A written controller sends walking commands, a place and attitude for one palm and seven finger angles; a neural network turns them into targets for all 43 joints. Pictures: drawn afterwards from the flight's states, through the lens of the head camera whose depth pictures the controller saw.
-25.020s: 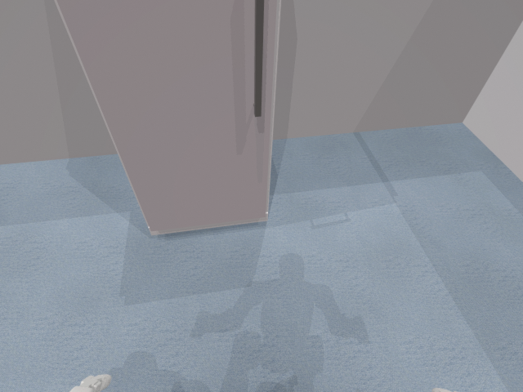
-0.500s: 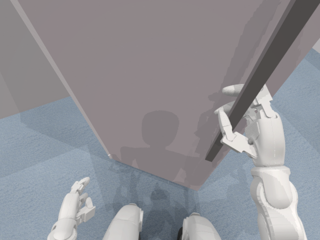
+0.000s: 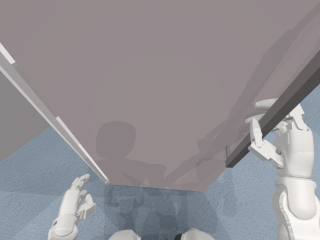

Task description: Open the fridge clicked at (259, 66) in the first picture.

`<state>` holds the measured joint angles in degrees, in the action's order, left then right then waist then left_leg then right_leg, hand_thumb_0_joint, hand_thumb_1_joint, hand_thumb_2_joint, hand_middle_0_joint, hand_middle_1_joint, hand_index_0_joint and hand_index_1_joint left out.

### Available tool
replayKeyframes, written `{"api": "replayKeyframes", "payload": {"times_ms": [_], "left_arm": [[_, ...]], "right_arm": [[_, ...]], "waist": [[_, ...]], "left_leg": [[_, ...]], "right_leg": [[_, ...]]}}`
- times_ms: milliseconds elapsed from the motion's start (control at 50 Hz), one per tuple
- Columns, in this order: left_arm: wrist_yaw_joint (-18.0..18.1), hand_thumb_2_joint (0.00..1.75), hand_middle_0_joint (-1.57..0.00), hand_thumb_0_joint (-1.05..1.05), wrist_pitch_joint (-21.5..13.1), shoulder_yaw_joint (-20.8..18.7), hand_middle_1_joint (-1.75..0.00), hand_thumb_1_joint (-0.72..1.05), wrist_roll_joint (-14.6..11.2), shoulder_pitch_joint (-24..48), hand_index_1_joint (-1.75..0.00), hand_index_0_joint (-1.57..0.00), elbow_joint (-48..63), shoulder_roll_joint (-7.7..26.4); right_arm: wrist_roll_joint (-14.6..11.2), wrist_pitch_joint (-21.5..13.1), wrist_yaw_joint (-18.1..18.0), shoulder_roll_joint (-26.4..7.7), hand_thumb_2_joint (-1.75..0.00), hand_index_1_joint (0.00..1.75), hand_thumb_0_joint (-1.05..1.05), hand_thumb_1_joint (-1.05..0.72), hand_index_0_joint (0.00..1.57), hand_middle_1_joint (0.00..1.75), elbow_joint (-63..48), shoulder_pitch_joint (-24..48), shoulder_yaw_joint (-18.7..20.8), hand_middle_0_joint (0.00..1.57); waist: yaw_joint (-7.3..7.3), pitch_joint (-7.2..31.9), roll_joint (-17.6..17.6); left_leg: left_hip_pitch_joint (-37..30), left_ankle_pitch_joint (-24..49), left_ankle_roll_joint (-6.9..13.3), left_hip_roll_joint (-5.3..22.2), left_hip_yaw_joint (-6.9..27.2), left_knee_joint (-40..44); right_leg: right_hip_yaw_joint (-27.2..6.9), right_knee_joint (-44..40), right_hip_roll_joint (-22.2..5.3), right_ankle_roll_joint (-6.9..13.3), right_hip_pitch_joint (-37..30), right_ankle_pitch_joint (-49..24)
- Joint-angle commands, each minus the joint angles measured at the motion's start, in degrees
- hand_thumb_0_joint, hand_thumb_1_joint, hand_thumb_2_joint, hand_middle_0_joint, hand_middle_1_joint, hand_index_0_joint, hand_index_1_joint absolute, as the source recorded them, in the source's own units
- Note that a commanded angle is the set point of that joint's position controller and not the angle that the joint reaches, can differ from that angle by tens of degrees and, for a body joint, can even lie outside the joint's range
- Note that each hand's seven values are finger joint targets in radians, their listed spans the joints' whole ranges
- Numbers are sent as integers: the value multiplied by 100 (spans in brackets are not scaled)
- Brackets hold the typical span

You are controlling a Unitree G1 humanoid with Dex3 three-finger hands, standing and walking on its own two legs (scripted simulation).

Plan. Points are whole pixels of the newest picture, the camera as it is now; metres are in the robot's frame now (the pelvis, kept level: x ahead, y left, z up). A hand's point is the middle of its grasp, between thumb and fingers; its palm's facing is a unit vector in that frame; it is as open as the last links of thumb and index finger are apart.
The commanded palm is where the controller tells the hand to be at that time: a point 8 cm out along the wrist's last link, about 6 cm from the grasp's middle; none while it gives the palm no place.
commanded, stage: walk backward, drawing the door open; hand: right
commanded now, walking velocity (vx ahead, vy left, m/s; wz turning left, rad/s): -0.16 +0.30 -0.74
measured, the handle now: (265, 113) +0.35 -0.16 +0.16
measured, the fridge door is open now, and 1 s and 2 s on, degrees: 52 75 71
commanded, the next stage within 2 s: stop walking and hold the door back in 0.76 s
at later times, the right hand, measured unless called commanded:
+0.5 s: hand (247, 174) +0.23 -0.12 +0.14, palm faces +0.57 +0.78 -0.26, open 6.3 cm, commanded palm +0.17 -0.15 +0.14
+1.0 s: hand (228, 229) +0.15 -0.08 +0.14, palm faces +0.82 +0.49 -0.29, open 6.2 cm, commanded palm +0.11 -0.11 +0.13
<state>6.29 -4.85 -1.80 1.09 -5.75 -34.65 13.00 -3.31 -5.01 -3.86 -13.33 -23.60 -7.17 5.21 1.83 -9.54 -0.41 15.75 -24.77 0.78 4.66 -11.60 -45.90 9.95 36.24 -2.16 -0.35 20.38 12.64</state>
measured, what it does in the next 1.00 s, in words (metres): steps to the left, turning right: left foot, then right foot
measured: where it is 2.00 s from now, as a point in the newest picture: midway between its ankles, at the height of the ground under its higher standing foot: outside the picture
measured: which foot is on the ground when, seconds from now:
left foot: up 0.00-0.28, down 0.30-0.52, up 0.54-0.86, down 0.88-1.00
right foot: down 0.00-0.30, up 0.32-0.50, down 0.52-0.88, up 0.90-1.00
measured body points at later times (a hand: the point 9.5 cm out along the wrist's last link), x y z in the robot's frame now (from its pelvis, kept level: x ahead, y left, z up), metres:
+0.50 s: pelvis +0.02 +0.18 +0.00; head +0.08 +0.16 +0.45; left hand +0.26 +0.37 -0.10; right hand +0.20 -0.16 +0.16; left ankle +0.07 +0.33 -0.72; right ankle +0.00 +0.11 -0.70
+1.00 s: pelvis +0.02 +0.32 +0.02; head +0.08 +0.31 +0.46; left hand +0.30 +0.42 -0.10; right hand +0.10 -0.10 +0.16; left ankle +0.11 +0.41 -0.72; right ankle -0.04 +0.19 -0.63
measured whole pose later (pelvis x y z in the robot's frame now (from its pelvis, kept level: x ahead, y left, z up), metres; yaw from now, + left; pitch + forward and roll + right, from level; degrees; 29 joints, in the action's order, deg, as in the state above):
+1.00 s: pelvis +0.02 +0.32 +0.02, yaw -32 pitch -2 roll -1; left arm 4.5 -5.2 1.2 -0.3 -7.4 -39.5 14.2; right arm -4.2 -6.0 -7.3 -19.4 4.4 4.7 17.9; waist -2.4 -8.6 -2.7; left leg 14.8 -14.8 -0.3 2.3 -1.9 -31.3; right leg -4.1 66.4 2.2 -4.0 30.5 25.3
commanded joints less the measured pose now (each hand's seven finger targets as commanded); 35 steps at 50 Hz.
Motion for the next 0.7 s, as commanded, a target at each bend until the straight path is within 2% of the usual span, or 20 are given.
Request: {"api": "replayKeyframes", "payload": {"times_ms": [0,40,60,120,200,220,240,260,280,300,360,420,460,480,500,520,540,560,620,680], "left_arm": [[-153,90,-20,0,-309,-166,-30,90,85,91,-30,-20,740,657],[-165,90,-20,0,-263,-229,-30,90,62,355,-30,-20,730,587],[-156,90,-20,0,-257,-270,-30,90,72,406,-30,-20,669,598],[-202,90,-20,0,-359,-249,-30,90,-32,101,-30,-20,611,470],[-213,90,-20,0,-416,-208,-30,90,-218,-8,-30,-20,867,507],[-237,90,-20,0,-403,-196,-30,90,-254,-8,-30,-20,908,500],[-243,90,-20,0,-383,-158,-30,90,-279,-106,-30,-20,890,383],[-208,90,-20,0,-371,-131,-30,90,-297,-159,-30,-20,861,233],[-160,90,-20,0,-332,-85,-30,90,-243,128,-30,-20,906,125],[-136,90,-20,0,-346,6,-30,90,-182,199,-30,-20,802,144],[-149,90,-20,0,-168,-79,-30,90,-155,397,-30,-20,698,309],[-60,90,-20,0,-23,68,-30,90,-185,318,-30,-20,783,202],[7,90,-20,0,26,-9,-30,90,-150,287,-30,-20,802,319],[18,90,-20,0,38,-54,-30,90,-153,100,-30,-20,808,366],[-3,90,-20,0,-31,-137,-30,90,-129,131,-30,-20,909,622],[-134,90,-20,0,-129,-53,-30,90,-120,50,-30,-20,804,533],[-238,90,-20,0,-194,-4,-30,90,-141,88,-30,-20,708,460],[-222,90,-20,0,-228,-57,-30,90,-131,138,-30,-20,750,524],[-234,90,-20,0,-282,-161,-30,90,-175,-109,-30,-20,555,576],[-179,90,-20,0,-372,-127,-30,90,-177,-281,-30,-20,581,567]], "right_arm": [[176,-804,17,-819,-90,140,0,-90,45,140,-1818,1422,461,45],[161,-700,80,-961,-90,140,0,-90,45,140,-2175,1483,617,45],[140,-652,31,-1105,-90,140,0,-90,45,140,-2358,1710,795,45],[97,-439,-34,-729,-90,140,0,-90,45,140,-1621,1285,637,45],[38,-387,-151,-919,-90,140,0,-90,45,140,-1351,1570,856,45],[39,-380,-192,-1060,-90,140,0,-90,45,140,-1279,1595,1013,45],[44,-370,-226,-1231,-90,140,0,-90,45,140,-1254,1630,1131,45],[42,-334,-297,-1649,-90,140,0,-90,45,140,-1269,1597,1460,45],[50,-301,-344,-1832,-90,140,0,-90,45,140,-1245,1467,1574,45],[60,-349,-389,-1855,-90,140,0,-90,45,140,-1104,1455,1664,45],[-8,-414,-427,-1858,-90,140,0,-90,45,140,-1010,1102,1908,45],[-76,-514,-443,-1577,-90,140,0,-90,45,140,-1080,1037,1719,45],[-169,-498,-402,-1521,-90,140,0,-90,45,140,-1087,1007,1627,45],[-170,-524,-375,-1366,-90,140,0,-90,45,140,-1221,1099,1404,45],[-211,-599,-355,-1247,-90,140,0,-90,45,140,-1484,1168,1240,45],[-22,-666,-345,-1450,-90,140,0,-90,45,140,-1483,1318,1272,45],[23,-701,-290,-1551,-90,140,0,-90,45,140,-1417,1421,1379,45],[-9,-734,-308,-1715,-90,140,0,-90,45,140,-1664,1715,1499,45],[72,-541,-383,-1536,-90,140,0,-90,45,140,-1182,1497,1374,45],[-37,-446,-411,-1514,-90,140,0,-90,45,140,-928,1444,1425,45]], "waist": [[41,2470,-355],[19,1913,-928],[-57,1842,-1438],[-192,1995,-1652],[-188,2192,-1692],[-220,2200,-1490],[-191,2238,-606],[-143,2170,773],[-252,2185,1830],[-330,2210,1284],[-251,2132,1109],[-97,1919,1177],[21,1921,559],[174,2113,-2],[-6,2291,-1607],[-161,2498,-1605],[-110,2463,-1140],[-48,2511,-1681],[-87,2263,-1667],[-114,2340,-1754]], "left_leg": [[2468,-825,-241,-294,1811,-3082],[2007,-127,-317,52,2042,-2492],[1812,-5,-310,67,1996,-1985],[291,730,-323,-172,1334,-137],[-786,832,-508,-668,522,1162],[-1089,978,-551,-677,432,1688],[-1185,1279,-479,-349,715,2342],[-1087,1631,-166,398,1478,2797],[-1065,2660,484,1557,2554,2737],[-948,3382,852,1987,2426,2529],[-1546,4814,1039,1696,1512,1681],[-1379,4862,614,1271,471,1343],[-630,3922,297,904,107,586],[339,2721,28,648,144,-534],[1580,-596,-373,-248,319,-1896],[1863,-1456,-361,-305,1162,-2487],[1803,-848,-300,-181,1508,-2544],[1678,-836,-305,-149,1491,-2506],[1539,-117,-370,-284,1248,-1351],[809,32,-385,-548,977,-521]], "right_leg": [[-4705,-1474,-3305,1647,-3571,-4525],[-3962,-1825,-2716,1401,-2046,-2350],[-3494,-1721,-2409,1274,-1889,-2118],[-1690,-1374,-1496,577,-1048,-1899],[-1545,-1049,-1087,512,-595,-554],[-1500,-741,-891,378,-398,-137],[-1321,-24,-438,161,-308,437],[-906,1107,141,-113,39,1405],[-859,2812,376,-219,936,2308],[-1164,3861,165,-164,1170,2475],[-973,3394,-162,-292,1224,2360],[-495,1021,-70,-189,465,1767],[-242,-533,136,-212,-693,340],[-810,-1199,-267,-24,-1944,-1003],[-3276,-1587,-1953,724,-2683,-4165],[-4407,-1371,-2717,1290,-2731,-5498],[-3936,-1402,-2552,1312,-2441,-4461],[-3793,-1373,-2285,1262,-2243,-4203],[-2343,-1034,-1485,904,-2296,-3950],[-1934,-1083,-1265,757,-2028,-3621]]}}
